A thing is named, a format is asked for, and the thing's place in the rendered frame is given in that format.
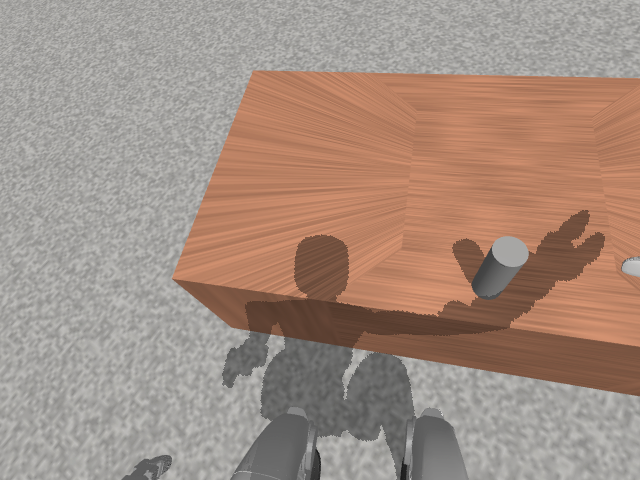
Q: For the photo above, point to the right robot hand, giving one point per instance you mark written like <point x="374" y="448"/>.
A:
<point x="631" y="266"/>

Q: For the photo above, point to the can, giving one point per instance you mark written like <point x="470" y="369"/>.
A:
<point x="505" y="258"/>

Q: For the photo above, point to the left robot hand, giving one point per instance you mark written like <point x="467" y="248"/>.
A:
<point x="150" y="469"/>

